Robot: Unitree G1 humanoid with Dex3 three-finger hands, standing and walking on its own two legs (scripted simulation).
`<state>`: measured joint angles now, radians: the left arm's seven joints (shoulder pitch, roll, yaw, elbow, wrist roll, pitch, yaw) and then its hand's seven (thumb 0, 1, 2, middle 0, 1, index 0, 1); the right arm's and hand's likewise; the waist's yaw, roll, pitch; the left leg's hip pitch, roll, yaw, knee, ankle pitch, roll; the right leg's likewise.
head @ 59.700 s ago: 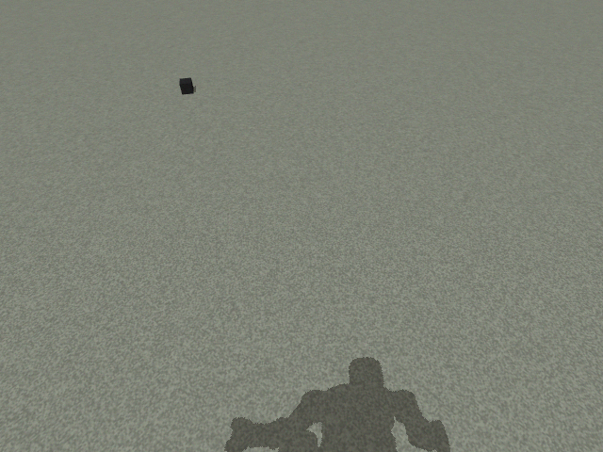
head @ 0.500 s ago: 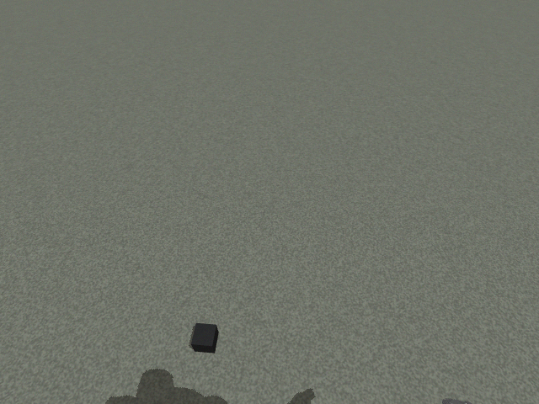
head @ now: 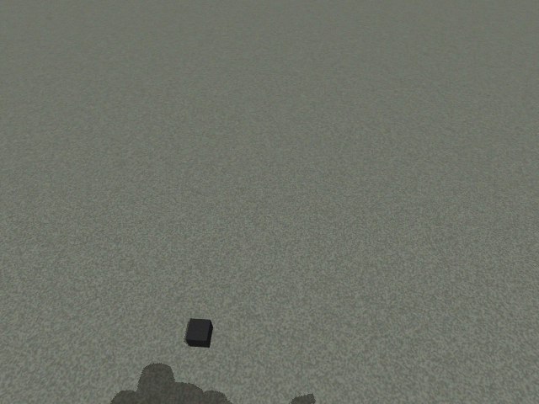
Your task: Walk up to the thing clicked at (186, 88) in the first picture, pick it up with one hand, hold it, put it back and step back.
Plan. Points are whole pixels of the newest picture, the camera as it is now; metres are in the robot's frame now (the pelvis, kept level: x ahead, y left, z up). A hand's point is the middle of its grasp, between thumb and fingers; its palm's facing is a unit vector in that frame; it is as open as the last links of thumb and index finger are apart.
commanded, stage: stand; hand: left
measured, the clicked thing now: (199, 333) +0.49 +0.26 -0.75
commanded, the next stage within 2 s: rise first in 1.92 s
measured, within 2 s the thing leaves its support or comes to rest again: neither
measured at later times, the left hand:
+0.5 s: hand out of the picture +0.07 +0.25 -0.15, palm faces -0.03 -0.94 -0.35, open 7.4 cm
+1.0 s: hand out of the picture +0.09 +0.25 -0.15, palm faces -0.03 -0.94 -0.34, open 7.4 cm
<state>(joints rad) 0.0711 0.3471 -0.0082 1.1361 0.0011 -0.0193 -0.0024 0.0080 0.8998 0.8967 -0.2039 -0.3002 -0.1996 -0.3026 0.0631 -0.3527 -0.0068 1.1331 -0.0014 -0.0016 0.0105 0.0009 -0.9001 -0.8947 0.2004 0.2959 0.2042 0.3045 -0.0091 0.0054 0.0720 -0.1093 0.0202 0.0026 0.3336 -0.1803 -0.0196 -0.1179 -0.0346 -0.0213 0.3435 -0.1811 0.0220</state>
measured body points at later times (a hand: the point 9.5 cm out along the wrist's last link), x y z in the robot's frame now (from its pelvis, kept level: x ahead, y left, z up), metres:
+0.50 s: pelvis +0.00 -0.01 +0.00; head +0.01 -0.02 +0.45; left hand +0.07 +0.29 -0.13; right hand +0.06 -0.31 -0.14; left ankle +0.00 +0.13 -0.75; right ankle +0.01 -0.13 -0.75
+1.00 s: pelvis +0.01 -0.01 +0.00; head +0.02 -0.01 +0.45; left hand +0.09 +0.29 -0.13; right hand +0.09 -0.31 -0.13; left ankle +0.00 +0.13 -0.75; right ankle +0.01 -0.13 -0.75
